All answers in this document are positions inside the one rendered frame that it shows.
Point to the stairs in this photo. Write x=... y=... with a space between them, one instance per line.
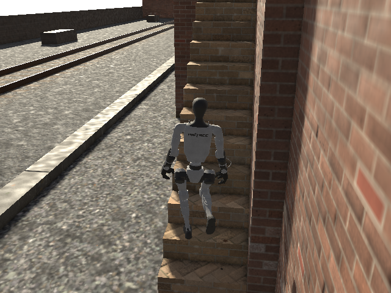
x=221 y=70

